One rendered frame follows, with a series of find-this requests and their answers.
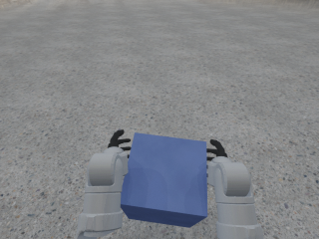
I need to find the robot right hand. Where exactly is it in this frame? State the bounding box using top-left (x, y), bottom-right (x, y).
top-left (206, 139), bottom-right (227, 177)

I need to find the right robot forearm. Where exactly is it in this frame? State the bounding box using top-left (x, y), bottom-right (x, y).
top-left (207, 156), bottom-right (264, 239)

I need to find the carton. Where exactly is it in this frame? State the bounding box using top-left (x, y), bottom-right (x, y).
top-left (121, 132), bottom-right (207, 228)

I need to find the robot left hand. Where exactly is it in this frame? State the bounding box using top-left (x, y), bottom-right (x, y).
top-left (108, 129), bottom-right (131, 158)

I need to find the left robot forearm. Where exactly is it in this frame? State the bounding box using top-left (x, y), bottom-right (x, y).
top-left (75, 146), bottom-right (129, 239)

